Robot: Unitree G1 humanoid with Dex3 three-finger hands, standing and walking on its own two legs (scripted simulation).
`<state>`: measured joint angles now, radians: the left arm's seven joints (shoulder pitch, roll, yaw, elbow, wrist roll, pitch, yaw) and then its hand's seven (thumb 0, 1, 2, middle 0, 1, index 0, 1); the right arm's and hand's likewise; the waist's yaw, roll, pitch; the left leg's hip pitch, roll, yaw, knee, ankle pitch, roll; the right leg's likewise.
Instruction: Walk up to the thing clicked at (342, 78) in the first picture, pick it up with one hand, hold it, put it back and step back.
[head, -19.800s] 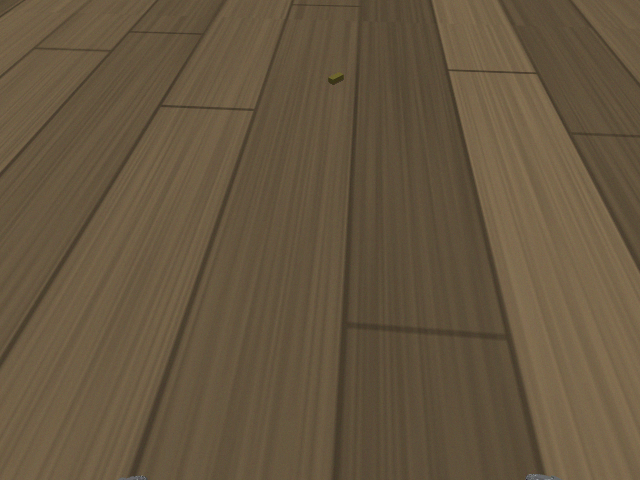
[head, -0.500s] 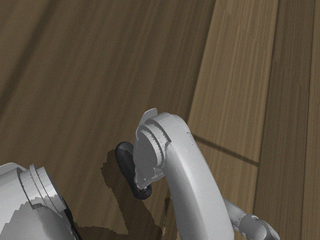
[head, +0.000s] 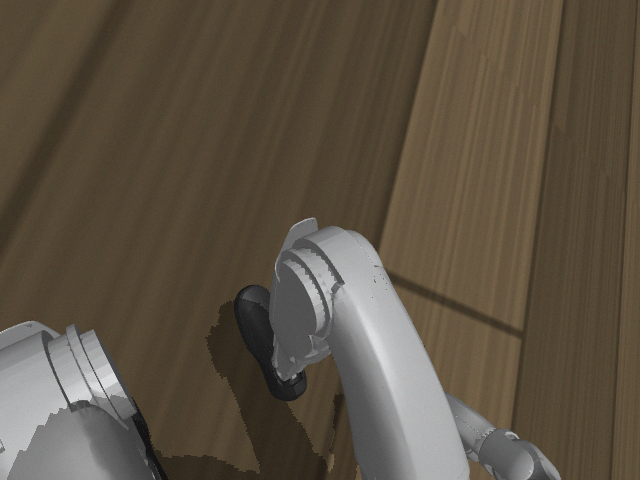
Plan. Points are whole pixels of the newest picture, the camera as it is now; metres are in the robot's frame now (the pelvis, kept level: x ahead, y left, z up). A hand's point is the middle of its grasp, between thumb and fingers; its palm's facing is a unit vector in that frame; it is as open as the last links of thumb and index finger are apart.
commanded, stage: close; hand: left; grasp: from above
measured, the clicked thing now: out of the picture +0.46 +0.34 -0.30
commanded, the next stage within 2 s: settle in 0.10 s
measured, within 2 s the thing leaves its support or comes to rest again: leaves its support in 0.58 s
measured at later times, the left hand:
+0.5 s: hand out of the picture +0.45 +0.33 -0.26, palm faces -0.41 -0.19 -0.89, open 7.1 cm
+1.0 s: hand out of the picture +0.43 +0.34 -0.17, palm faces -0.45 -0.15 -0.88, open 7.0 cm
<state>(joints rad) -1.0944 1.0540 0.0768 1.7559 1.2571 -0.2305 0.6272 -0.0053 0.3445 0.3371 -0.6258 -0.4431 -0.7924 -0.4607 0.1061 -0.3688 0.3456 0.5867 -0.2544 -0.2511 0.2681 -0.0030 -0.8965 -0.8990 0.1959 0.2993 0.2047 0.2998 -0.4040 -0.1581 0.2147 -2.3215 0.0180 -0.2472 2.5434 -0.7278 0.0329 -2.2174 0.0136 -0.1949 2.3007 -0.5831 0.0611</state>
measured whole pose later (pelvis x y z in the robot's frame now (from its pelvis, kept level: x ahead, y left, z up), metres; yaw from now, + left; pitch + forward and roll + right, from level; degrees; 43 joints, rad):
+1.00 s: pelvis +0.01 -0.01 +0.02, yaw +6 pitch +33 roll -11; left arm -0.97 0.79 0.07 1.42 1.21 -0.18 0.34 0.03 0.44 0.03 -1.03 -0.10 -1.06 -0.08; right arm 0.16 -0.34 0.12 0.68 -0.15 -0.11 0.23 0.00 -0.90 -0.90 0.20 0.30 0.20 0.30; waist -0.28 -0.01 0.00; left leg -2.33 0.00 -0.15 2.44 -0.71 0.02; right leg -2.26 -0.02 -0.11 2.29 -0.62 0.03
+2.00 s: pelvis +0.00 +0.00 +0.17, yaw +11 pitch +32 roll -6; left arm -0.55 0.57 -0.05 0.78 1.02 -0.06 0.07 0.03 0.46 0.05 -0.98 -0.17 -1.01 -0.14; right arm 0.16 -0.27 -0.01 0.64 0.01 0.04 0.04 0.00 -0.90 -0.90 0.20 0.30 0.21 0.30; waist -0.11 0.05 -0.18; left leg -1.83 0.00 -0.05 1.93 -0.65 0.03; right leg -1.80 -0.03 -0.04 1.84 -0.58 0.04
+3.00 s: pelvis +0.08 +0.00 +0.42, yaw +12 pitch +11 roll -1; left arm -0.32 0.38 -0.18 0.80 0.98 0.03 0.12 0.03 0.46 0.03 -0.99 -0.15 -1.02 -0.12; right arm 0.26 -0.24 -0.04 0.74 0.05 -0.01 -0.06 0.00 -0.89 -0.90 0.20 0.30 0.21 0.30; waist -0.05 0.03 -0.08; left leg -0.63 0.02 0.02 0.85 -0.40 0.01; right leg -0.65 -0.01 0.00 0.81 -0.34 0.02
